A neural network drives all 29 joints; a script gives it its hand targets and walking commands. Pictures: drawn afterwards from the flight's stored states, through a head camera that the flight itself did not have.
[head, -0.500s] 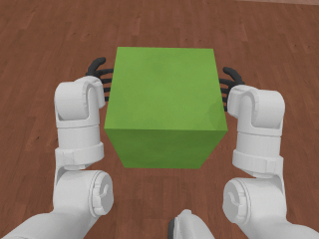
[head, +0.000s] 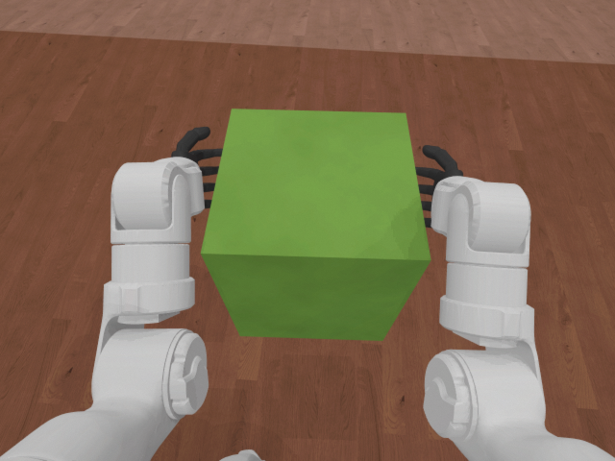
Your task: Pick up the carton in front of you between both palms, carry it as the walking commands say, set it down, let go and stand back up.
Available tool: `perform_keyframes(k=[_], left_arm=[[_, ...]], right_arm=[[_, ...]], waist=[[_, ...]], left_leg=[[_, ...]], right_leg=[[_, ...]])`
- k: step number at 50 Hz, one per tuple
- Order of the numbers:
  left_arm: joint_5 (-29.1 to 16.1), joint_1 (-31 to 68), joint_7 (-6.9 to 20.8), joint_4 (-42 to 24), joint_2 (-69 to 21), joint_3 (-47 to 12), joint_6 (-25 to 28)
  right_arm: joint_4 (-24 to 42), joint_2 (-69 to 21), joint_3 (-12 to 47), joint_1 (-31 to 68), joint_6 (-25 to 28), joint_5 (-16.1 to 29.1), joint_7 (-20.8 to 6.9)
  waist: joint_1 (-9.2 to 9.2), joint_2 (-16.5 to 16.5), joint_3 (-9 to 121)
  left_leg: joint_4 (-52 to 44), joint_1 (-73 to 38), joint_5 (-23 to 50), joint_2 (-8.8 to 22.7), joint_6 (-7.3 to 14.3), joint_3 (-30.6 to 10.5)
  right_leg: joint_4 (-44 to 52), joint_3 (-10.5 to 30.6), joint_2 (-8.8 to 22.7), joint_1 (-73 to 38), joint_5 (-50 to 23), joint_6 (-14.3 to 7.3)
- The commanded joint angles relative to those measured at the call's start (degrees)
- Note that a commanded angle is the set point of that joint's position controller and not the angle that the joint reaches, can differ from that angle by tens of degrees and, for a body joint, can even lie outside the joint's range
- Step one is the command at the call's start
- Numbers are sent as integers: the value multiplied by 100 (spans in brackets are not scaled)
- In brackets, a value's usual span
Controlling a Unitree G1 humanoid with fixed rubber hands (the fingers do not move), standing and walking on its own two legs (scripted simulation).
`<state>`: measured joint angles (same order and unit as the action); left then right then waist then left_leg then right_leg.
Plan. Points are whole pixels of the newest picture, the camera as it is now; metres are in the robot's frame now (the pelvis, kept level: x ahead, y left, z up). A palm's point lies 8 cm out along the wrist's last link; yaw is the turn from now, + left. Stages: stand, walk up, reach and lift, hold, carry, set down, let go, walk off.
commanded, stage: carry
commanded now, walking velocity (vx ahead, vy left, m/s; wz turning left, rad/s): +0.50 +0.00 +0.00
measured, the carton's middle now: (314, 236) +0.38 +0.00 +0.08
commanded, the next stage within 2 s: none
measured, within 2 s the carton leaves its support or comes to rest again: neither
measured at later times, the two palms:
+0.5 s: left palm (215, 38) +0.67 +0.15 +0.21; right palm (402, 34) +0.70 -0.14 +0.21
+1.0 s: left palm out of the picture +1.03 +0.12 +0.29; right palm out of the picture +1.00 -0.18 +0.29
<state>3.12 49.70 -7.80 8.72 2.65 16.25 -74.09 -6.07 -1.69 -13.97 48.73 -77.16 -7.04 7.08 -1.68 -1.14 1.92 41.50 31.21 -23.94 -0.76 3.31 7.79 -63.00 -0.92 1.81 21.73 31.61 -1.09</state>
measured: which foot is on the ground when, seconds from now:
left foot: down 0.00-0.30, up 0.32-0.66, down 0.68-1.00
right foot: up 0.00-0.28, down 0.30-0.70, up 0.72-1.00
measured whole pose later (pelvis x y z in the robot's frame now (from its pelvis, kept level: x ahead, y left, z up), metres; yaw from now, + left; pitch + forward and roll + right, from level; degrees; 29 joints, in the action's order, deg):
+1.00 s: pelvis +0.63 +0.00 +0.11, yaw -1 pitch +5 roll -1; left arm 6.8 51.1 -7.4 4.3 0.7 17.7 -78.3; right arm -6.0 0.4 -13.9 51.2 -78.1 -2.0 9.5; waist -5.8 0.2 1.3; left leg 25.6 11.8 -28.0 0.5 1.4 6.9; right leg -55.4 -4.3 2.6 44.6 22.6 -2.5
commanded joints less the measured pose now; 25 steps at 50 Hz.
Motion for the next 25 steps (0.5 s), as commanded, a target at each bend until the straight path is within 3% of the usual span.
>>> perform_keyframes(k=[1, 3, 5, 7, 10, 12, 13, 14, 15, 16, 17, 18, 19, 20, 22, 25], left_arm=[[-2316, 4075, 1475, -176, -6433, -3168, -208], [-2117, 3977, 1327, -326, -6300, -2995, -191], [-1984, 3999, 1177, -536, -6156, -2960, -189], [-1859, 3960, 1067, -628, -5979, -2917, -212], [-1726, 3721, 1021, -428, -5827, -2950, -288], [-1741, 3560, 1043, -299, -5850, -3067, -329], [-1725, 3584, 1075, -139, -5856, -3027, -329], [-1768, 3540, 1125, 59, -5962, -3042, -313], [-1869, 3454, 1190, 227, -6032, -3021, -283], [-1938, 3402, 1252, 296, -6076, -3046, -235], [-2064, 3614, 1299, 158, -6315, -3128, -172], [-2269, 3915, 1356, -84, -6437, -3185, -170], [-2534, 4277, 1415, -362, -6680, -3379, -150], [-2765, 4604, 1456, -647, -6873, -3533, -119], [-3118, 5026, 1503, -1080, -7082, -3732, -79], [-3279, 5068, 1527, -1346, -6999, -3755, -80]], right_arm=[[730, -5995, 3436, 4734, 187, 2958, -1272], [1143, -6328, 3599, 5302, 209, 3382, -1329], [1345, -6386, 3582, 5490, 202, 3572, -1351], [1382, -6280, 3510, 5449, 156, 3624, -1354], [987, -6117, 3398, 5037, 80, 3459, -1364], [643, -5999, 3290, 4623, 29, 3282, -1379], [549, -6004, 3262, 4684, 42, 3203, -1386], [374, -5972, 3217, 4568, 37, 3126, -1391], [255, -5966, 3184, 4497, 43, 3033, -1401], [209, -5982, 3127, 4516, 51, 2953, -1410], [302, -5943, 3059, 4647, 72, 2852, -1418], [285, -5999, 3008, 4786, 114, 2772, -1380], [342, -5976, 2930, 4655, 147, 2706, -1320], [406, -5939, 2871, 4568, 170, 2618, -1244], [542, -5789, 2770, 4414, 197, 2407, -1088], [751, -5498, 2762, 4279, 227, 2171, -912]], waist=[[-363, 166, 2808], [-170, 375, 2811], [-195, 614, 2754], [-242, 647, 2635], [-219, 799, 2406], [-117, 1031, 2303], [74, 1112, 2409], [382, 950, 2669], [697, 599, 3167], [818, -648, 3827], [840, -1646, 3601], [763, -1053, 3228], [778, -351, 2988], [719, 54, 2899], [546, -103, 2962], [592, -324, 2869]], left_leg=[[-1381, -4571, 2755, 1876, 1282, -3538], [-1580, -4244, 2126, 1615, 892, -2775], [-1766, -4127, 1817, 1575, 888, -2515], [-1951, -4174, 1786, 1613, 1031, -2271], [-2170, -3653, 2119, 1450, 897, -1508], [-2110, -3231, 2719, 1304, 682, -953], [-1695, -3017, 3691, 1296, 572, -717], [-834, -2647, 4672, 1169, 349, -260], [247, -1840, 4575, 959, 71, -18], [1947, -260, 2439, 540, -269, -102], [3130, 1025, -682, -380, -364, -541], [4054, 1572, -665, -165, -174, -1058], [4385, 1765, -470, -2, -95, -1089], [4291, 1814, -343, 177, -42, -1091], [3749, 1628, -156, 330, 4, -1071], [3141, 1783, -250, 338, -52, -774]], right_leg=[[-2080, 245, -77, 3039, -348, -141], [-1535, 241, 26, 2846, -609, -214], [-1235, 57, 22, 2832, -570, -202], [-699, -87, 85, 3046, -594, -136], [942, -326, 120, 2279, -908, -128], [1848, -931, -222, 1311, -1057, -187], [2081, -1278, -492, 554, -1077, -256], [2596, -1570, -767, -644, -1510, -366], [2752, -1147, -649, -2373, -1604, -538], [3401, 1862, 1083, -3855, 85, -1198], [4314, 4135, 1758, -4180, -891, -1815], [4122, 3960, 1725, -3990, -1631, -1820], [3724, 3274, 1643, -3641, -2603, -1686], [3541, 2683, 1537, -3371, -3125, -1492], [3715, 2031, 1330, -3094, -2578, -1184], [3983, 1653, 1368, -3015, -2245, -1273]])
